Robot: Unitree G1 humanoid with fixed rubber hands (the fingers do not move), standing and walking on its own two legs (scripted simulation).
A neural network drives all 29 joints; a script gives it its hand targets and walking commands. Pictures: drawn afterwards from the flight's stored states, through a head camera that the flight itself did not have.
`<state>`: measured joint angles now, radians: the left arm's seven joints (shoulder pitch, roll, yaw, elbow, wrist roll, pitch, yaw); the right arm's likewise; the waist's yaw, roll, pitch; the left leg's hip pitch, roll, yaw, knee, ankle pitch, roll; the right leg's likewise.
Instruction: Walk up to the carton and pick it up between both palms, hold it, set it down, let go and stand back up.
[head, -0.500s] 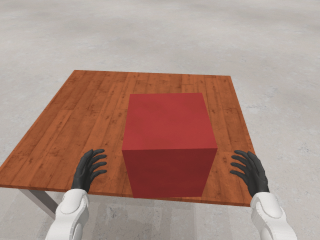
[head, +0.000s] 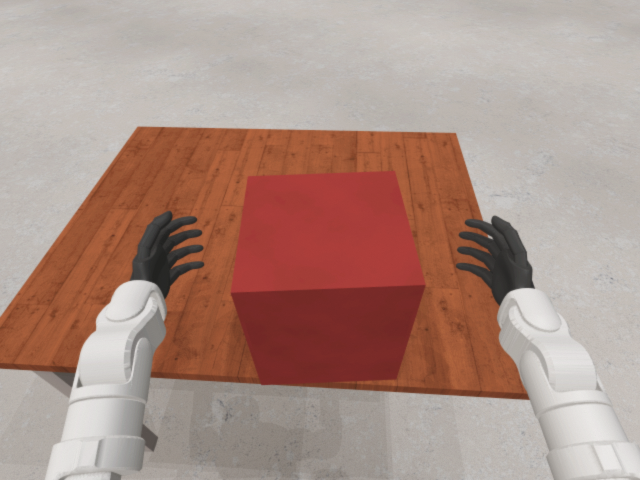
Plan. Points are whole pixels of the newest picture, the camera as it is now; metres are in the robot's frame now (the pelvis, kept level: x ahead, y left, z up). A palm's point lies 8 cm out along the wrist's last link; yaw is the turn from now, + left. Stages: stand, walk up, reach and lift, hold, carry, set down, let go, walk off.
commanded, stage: reach and lift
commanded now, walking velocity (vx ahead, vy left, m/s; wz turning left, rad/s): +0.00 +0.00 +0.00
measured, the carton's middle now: (325, 282) +0.40 +0.04 +0.01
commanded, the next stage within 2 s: none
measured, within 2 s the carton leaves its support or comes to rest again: neither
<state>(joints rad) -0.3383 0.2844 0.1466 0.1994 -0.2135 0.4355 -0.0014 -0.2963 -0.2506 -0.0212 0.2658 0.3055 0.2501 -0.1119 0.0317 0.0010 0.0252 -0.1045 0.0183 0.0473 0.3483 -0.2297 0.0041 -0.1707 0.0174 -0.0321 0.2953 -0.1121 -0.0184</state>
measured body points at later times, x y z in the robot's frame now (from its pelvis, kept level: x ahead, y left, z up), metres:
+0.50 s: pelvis +0.00 +0.00 +0.00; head +0.01 +0.01 +0.45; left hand +0.41 +0.24 +0.17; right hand +0.42 -0.18 +0.15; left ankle -0.03 +0.11 -0.75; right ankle +0.03 -0.11 -0.75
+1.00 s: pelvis +0.00 +0.00 +0.00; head +0.02 +0.01 +0.45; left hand +0.41 +0.24 +0.09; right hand +0.42 -0.16 +0.08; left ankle -0.03 +0.11 -0.75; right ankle +0.03 -0.11 -0.75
